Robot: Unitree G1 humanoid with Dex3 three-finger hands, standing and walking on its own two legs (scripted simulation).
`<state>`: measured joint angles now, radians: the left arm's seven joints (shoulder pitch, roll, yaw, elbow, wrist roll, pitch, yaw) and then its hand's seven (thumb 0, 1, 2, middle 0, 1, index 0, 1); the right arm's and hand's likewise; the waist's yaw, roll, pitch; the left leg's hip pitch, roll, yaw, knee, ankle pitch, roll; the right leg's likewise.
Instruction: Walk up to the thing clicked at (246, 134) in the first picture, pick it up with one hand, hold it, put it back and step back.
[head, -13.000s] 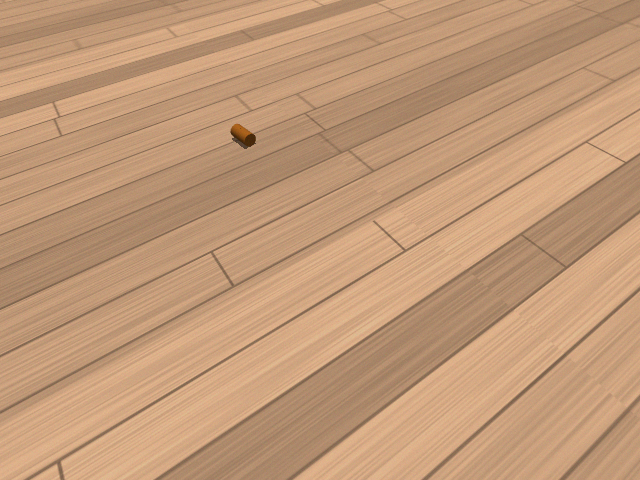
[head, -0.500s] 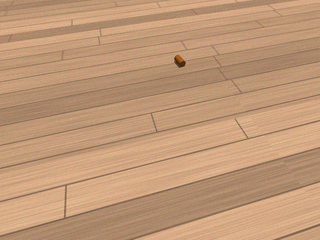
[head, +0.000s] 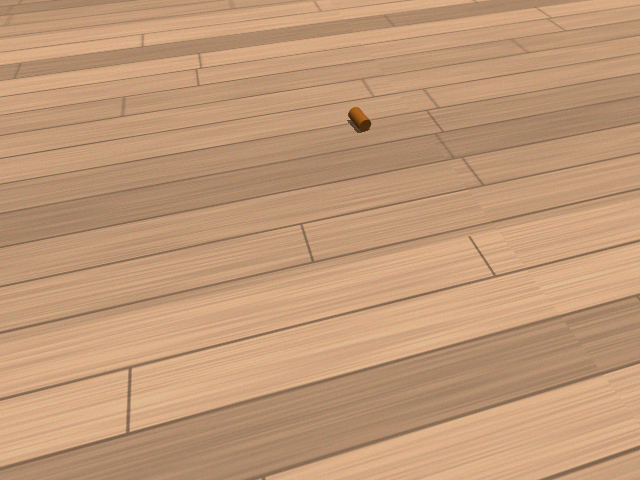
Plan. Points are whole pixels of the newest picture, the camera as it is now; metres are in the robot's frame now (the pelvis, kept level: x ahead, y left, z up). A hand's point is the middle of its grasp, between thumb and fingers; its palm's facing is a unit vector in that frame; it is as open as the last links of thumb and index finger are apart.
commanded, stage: stand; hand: left
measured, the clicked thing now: (359, 119) +1.88 -0.21 -0.75
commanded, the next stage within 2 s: walk up in 0.16 s
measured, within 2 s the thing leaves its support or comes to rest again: neither
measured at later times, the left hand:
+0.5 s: hand (156, 432) +0.21 +0.26 -0.13, palm faces -0.21 -0.82 -0.54, open 7.4 cm
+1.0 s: hand (217, 253) +0.56 +0.23 -0.18, palm faces -0.50 -0.69 -0.52, open 7.4 cm
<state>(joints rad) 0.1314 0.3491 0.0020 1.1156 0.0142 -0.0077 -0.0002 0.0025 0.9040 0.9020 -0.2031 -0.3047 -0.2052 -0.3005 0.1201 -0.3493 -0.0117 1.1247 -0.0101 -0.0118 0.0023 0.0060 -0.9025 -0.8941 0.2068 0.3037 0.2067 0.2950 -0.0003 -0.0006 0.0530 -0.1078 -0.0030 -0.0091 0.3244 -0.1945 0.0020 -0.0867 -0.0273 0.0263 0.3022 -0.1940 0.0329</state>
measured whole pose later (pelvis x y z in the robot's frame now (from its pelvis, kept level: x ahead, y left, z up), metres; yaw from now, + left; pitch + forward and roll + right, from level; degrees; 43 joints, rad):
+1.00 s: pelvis +0.35 -0.02 -0.04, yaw -31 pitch +1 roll -1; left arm 0.29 0.52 0.06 0.94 0.01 -0.06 0.05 0.01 0.90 0.90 -0.21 -0.31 -0.21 -0.30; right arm 0.14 -0.44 -0.12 0.79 -0.04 -0.02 0.13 0.01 -0.91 -0.89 0.20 0.30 0.20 0.29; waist -0.03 0.00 0.09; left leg -0.53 0.08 0.05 0.77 -0.25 -0.01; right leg -0.26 -0.09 0.15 1.02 -0.50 -0.02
